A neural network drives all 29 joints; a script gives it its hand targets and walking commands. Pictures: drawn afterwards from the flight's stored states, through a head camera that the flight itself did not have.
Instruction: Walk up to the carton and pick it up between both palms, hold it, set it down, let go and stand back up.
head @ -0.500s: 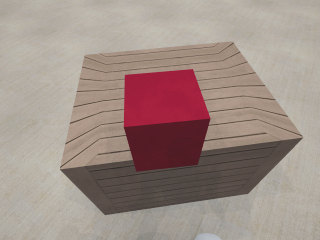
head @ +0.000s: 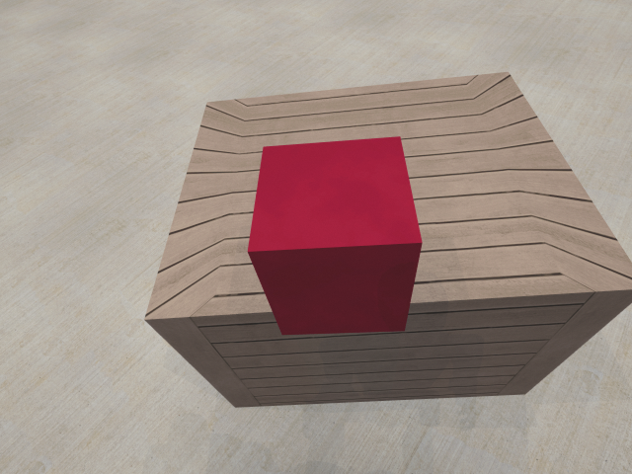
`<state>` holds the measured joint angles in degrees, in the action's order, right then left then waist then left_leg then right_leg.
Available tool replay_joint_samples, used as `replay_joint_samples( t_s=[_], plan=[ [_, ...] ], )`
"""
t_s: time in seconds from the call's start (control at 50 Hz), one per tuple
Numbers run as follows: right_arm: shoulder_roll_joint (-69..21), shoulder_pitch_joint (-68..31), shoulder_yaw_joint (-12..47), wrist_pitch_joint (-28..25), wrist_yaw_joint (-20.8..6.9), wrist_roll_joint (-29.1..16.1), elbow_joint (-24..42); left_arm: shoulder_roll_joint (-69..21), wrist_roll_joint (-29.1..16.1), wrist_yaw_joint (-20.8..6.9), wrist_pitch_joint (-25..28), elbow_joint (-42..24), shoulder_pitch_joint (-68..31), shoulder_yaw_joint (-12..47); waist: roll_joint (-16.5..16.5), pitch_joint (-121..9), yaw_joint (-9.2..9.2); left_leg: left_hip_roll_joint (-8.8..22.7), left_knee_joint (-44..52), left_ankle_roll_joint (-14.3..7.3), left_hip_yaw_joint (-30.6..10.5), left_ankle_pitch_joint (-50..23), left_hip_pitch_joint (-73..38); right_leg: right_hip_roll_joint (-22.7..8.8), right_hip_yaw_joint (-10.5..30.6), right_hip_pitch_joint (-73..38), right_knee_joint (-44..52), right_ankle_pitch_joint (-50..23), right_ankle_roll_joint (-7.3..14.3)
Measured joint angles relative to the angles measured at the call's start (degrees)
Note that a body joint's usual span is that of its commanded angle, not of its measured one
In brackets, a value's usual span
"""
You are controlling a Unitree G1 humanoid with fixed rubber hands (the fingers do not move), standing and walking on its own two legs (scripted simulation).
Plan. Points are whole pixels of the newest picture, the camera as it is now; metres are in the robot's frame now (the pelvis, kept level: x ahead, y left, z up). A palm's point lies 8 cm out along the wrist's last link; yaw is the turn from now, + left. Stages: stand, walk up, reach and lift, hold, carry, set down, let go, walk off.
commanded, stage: walk up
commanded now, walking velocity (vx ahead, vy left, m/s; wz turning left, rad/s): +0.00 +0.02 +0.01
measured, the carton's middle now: (337, 242) +0.44 +0.02 -0.02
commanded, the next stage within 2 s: stand in 0.36 s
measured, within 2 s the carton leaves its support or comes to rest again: neither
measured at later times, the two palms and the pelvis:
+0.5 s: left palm out of the picture +0.00 +0.24 -0.15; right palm out of the picture +0.02 -0.20 -0.14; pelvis +0.01 +0.02 +0.00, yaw +0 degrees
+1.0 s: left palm (186, 464) +0.14 +0.23 -0.12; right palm (484, 439) +0.18 -0.18 -0.12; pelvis -0.01 +0.02 -0.01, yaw +0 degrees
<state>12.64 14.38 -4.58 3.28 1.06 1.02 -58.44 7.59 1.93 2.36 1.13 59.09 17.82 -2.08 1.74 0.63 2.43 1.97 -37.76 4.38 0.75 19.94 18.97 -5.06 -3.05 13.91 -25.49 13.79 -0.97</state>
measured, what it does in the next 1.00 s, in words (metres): steps on the spot: left foot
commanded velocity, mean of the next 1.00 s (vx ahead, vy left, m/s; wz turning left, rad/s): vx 0.00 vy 0.00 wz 0.00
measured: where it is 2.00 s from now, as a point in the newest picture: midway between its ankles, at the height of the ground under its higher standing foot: outside the picture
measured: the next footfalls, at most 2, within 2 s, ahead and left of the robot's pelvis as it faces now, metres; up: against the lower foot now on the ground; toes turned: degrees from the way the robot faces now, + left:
left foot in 0.06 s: +0.03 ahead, +0.15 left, +0.00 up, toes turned +1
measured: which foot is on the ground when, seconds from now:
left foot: up 0.00-0.04, down 0.06-1.00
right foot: down 0.00-1.00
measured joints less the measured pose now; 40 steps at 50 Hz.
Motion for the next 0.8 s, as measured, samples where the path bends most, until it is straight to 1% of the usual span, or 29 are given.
replay_joint_samples(
  t_s=[0.02,0.04,0.06,0.08,0.1,0.16,0.2,0.22,0.24,0.3,0.38,0.44,0.6,0.62,0.64,0.68,0.72,0.76,0.8],
  plan=[
    [-0.3,-0.6,0.3,-0.3,0.1,-0.2,0.1,0.1,0.1,-0.2,-0.1,0.3,0.2,0.0,-0.3,-0.1,0.16,0.0,4.9,-0.3,0.5,-2.0,-2.2,0.1,0.1,0.2,-0.8,0.5,-0.3],
    [-0.6,-1.0,0.7,-0.9,0.2,-0.2,0.2,0.1,0.0,-0.3,-0.2,0.7,0.5,0.0,-0.3,-0.4,0.09,0.1,10.1,-0.6,0.7,-6.0,-4.5,0.3,-0.1,0.5,-1.8,1.1,-0.7],
    [-1.1,-1.4,0.9,-1.7,0.3,-0.2,0.2,0.3,-0.1,-0.4,-0.4,1.2,0.8,0.0,-0.8,-0.5,-0.09,0.1,13.4,-1.2,0.9,-7.6,-6.3,0.3,-0.1,0.8,-3.2,1.9,-1.2],
    [-2.3,-1.8,1.2,-2.3,0.4,-0.2,0.0,1.0,-0.2,-0.5,-0.7,1.8,0.8,-0.1,-2.8,-0.4,-0.17,-0.9,14.3,-1.9,1.6,-7.4,-7.3,-0.5,0.7,1.1,-4.8,3.0,-0.9],
    [-3.2,-1.7,1.8,-2.8,0.4,-0.2,0.0,1.5,-0.4,-0.6,-1.1,2.2,1.1,-0.2,-4.2,-0.6,-0.2,-1.4,14.7,-2.6,1.9,-7.0,-7.9,-0.7,1.0,1.1,-5.4,5.4,-0.7],
    [-4.9,-1.5,3.2,-3.6,0.2,-0.3,-0.2,2.0,-1.1,-0.8,-1.9,2.5,1.6,0.1,-5.1,-1.2,-0.18,-1.3,15.3,-3.7,1.9,-6.3,-9.6,0.3,1.1,-0.1,-4.7,7.7,-0.1],
    [-5.9,-1.7,3.5,-4.0,0.7,-0.3,-0.6,2.2,-1.0,-1.0,-2.0,2.8,1.3,0.1,-5.4,-1.0,-0.31,-1.6,15.5,-3.8,1.9,-6.3,-10.2,0.6,1.3,-0.9,-3.1,4.5,0.2],
    [-6.0,-1.9,3.5,-4.0,1.0,-0.4,-0.7,2.2,-0.8,-1.1,-1.9,3.0,1.1,0.1,-5.6,-0.8,-0.33,-1.8,15.3,-3.9,2.0,-6.3,-10.4,0.6,1.6,-1.4,-1.9,0.9,0.1],
    [-5.8,-2.0,3.6,-4.0,1.0,-0.5,-1.0,2.0,-0.7,-1.0,-1.8,3.3,0.8,0.1,-5.3,-0.7,-0.33,-1.8,15.1,-3.9,2.0,-6.1,-10.5,0.6,1.7,-1.9,-1.3,-0.7,-0.4],
    [-5.0,-2.1,3.5,-3.8,0.7,-0.7,-1.7,1.0,-0.5,-1.0,-1.3,4.1,0.8,0.6,-3.7,-0.9,-0.52,-1.1,15.5,-3.8,1.9,-5.9,-11.5,1.3,1.5,-3.7,0.8,-0.5,-1.2],
    [-4.3,-1.5,3.6,-4.0,0.6,-0.7,-2.6,0.4,-0.5,-0.9,-1.0,4.6,0.0,0.9,-2.5,0.0,-1.31,-0.5,15.8,-3.7,1.6,-6.2,-11.7,2.0,1.1,-4.9,2.9,-1.3,-1.0],
    [-3.6,-0.2,3.6,-3.9,0.6,-0.7,-3.7,0.0,-0.7,-0.8,-0.5,4.8,-0.4,0.8,-2.0,0.2,-1.38,-0.3,16.1,-3.6,1.5,-6.4,-11.9,2.1,0.9,-5.3,3.8,-1.8,-0.9],
    [-3.7,2.7,3.8,-3.6,0.9,-0.5,-5.7,-0.2,-1.1,-0.6,-0.6,5.6,-1.6,0.7,-2.2,0.7,-1.7,-0.3,16.5,-3.5,1.3,-6.7,-12.9,2.1,0.8,-6.3,3.9,-1.9,-0.9],
    [-3.5,2.2,4.1,-1.1,0.6,-1.1,-4.0,0.1,-1.9,-1.0,-3.1,3.6,-2.1,1.1,-2.2,-0.2,-1.9,-0.3,14.7,-3.5,1.2,-6.2,-10.2,2.2,0.8,-3.6,2.1,-1.2,-0.7],
    [-3.3,-0.5,3.8,2.5,0.5,-1.8,-2.1,0.7,-2.9,-1.2,-6.8,1.2,-4.4,1.2,-2.2,-0.2,-2.22,-0.2,11.4,-3.5,1.0,-5.4,-6.4,2.1,0.9,0.1,-1.0,-0.4,-0.4],
    [-1.8,-10.1,3.9,10.8,0.3,-3.4,0.8,3.2,-5.1,-1.5,-15.4,-2.5,-13.0,1.9,-2.2,1.1,-2.74,-0.1,4.1,-3.6,0.9,-3.1,1.3,2.1,1.1,7.6,-7.8,1.5,0.1],
    [0.6,-19.8,4.9,18.2,0.0,-6.1,3.2,6.0,-6.8,-1.5,-22.9,-5.2,-22.9,2.2,-2.2,-0.2,-2.5,0.0,-2.0,-3.9,1.0,-2.3,9.6,2.0,1.5,16.0,-14.0,2.1,0.1],
    [2.3,-27.4,5.3,23.0,0.0,-8.4,5.5,8.0,-8.8,-1.0,-27.7,-7.4,-30.5,2.7,-2.0,-3.1,-2.23,0.0,-6.4,-3.6,0.8,-1.2,16.5,1.8,1.7,23.0,-18.3,3.2,-0.6],
    [2.4,-32.1,5.2,25.4,-0.1,-9.8,6.9,8.6,-10.6,-1.0,-29.9,-8.0,-34.9,3.2,-2.0,-6.3,-2.12,-0.1,-7.5,-3.4,1.0,-2.3,20.2,1.7,2.0,26.9,-19.9,2.6,-0.6]
  ],
)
